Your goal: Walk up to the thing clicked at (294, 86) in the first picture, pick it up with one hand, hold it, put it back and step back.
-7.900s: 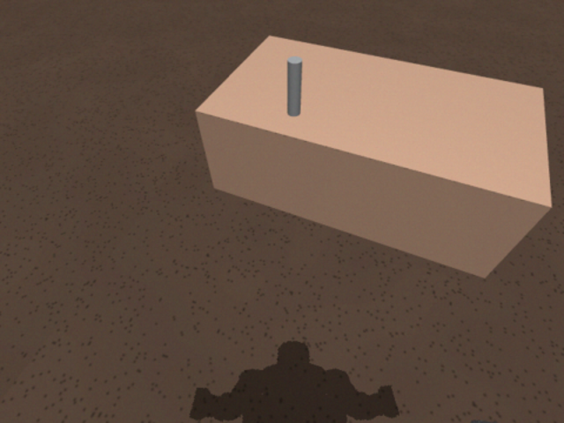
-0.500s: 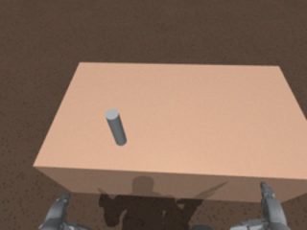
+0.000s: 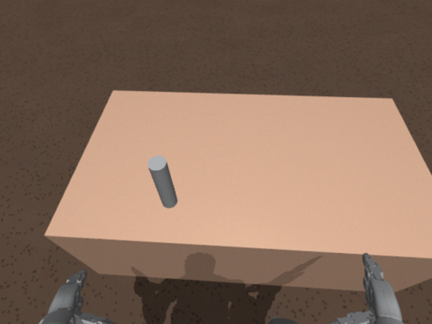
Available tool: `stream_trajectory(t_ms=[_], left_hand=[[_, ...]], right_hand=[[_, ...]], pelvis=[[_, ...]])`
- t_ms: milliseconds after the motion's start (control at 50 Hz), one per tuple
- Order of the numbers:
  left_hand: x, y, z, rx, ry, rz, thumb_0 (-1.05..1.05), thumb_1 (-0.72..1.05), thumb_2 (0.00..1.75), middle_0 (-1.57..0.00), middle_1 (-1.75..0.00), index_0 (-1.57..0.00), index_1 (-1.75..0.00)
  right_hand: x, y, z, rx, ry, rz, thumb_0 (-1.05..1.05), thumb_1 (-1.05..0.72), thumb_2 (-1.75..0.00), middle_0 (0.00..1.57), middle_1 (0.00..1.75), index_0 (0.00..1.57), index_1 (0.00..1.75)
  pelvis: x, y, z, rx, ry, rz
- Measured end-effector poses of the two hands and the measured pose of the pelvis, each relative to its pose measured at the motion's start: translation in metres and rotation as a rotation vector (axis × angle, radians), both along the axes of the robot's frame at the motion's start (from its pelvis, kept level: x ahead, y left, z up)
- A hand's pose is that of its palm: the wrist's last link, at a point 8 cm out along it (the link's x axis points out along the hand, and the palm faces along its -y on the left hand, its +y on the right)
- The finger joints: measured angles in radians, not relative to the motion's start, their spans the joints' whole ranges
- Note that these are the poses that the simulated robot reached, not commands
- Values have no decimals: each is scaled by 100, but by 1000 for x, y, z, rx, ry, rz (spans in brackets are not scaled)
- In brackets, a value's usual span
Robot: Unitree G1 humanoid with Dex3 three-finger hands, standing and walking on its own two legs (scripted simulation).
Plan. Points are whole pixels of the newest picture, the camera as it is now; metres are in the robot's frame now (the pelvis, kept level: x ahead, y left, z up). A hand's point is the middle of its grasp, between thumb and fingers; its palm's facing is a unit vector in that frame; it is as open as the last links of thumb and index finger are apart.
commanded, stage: go down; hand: left
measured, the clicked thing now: (164, 184) +0.49 +0.18 -0.19
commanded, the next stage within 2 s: approach in 1.74 s
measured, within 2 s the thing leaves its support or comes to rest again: neither
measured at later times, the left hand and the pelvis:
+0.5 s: hand (70, 225) +0.29 +0.31 -0.02, palm faces +0.13 -0.98 -0.16, open 17.5 cm; pelvis -0.03 +0.00 +0.00, yaw -1 degrees
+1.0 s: hand (58, 187) +0.36 +0.35 +0.02, palm faces +0.14 -0.99 -0.08, open 17.6 cm; pelvis -0.03 +0.00 -0.02, yaw -1 degrees
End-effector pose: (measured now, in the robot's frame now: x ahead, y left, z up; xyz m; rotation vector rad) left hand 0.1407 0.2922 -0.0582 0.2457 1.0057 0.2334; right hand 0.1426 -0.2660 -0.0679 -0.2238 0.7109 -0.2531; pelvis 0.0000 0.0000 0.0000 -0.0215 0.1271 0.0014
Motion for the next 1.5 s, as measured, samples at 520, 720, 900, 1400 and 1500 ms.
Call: stream_trajectory(t_ms=[520, 720, 900, 1400, 1500], left_hand=[[129, 70, 65, -113, -411, -44, -1, -55, 2, -7, -2, -8, -2], [156, 84, 71, -145, -542, -48, -1, -57, 3, -6, -4, -8, -3], [178, 100, 83, -145, -633, -58, -2, -58, 4, -6, -5, -8, -4], [212, 113, 90, -167, -727, -60, -2, -58, 7, -6, -5, -7, -5], [216, 115, 92, -171, -738, -63, -2, -58, 7, -6, -5, -6, -5]], right_hand=[[-44, -6, 18, -53, -54, 6, -1, 55, -4, 6, 5, 5, 5], [-41, -3, 20, -87, -43, 32, -1, 55, -4, 5, 5, 5, 5], [-37, 8, 15, -89, -42, 58, -1, 55, -5, 5, 5, 5, 5], [-33, 18, 17, -110, -73, 73, -1, 54, -5, 5, 5, 5, 5], [-34, 20, 16, -111, -74, 81, -1, 54, -5, 5, 5, 5, 5]], pelvis=[[-28, -3, -4, 1, 10, -22], [-36, -4, -10, -1, 61, -19], [-36, 0, -18, -12, 108, -14], [-29, 8, -33, -28, 161, -22], [-30, 8, -35, -31, 169, -22]])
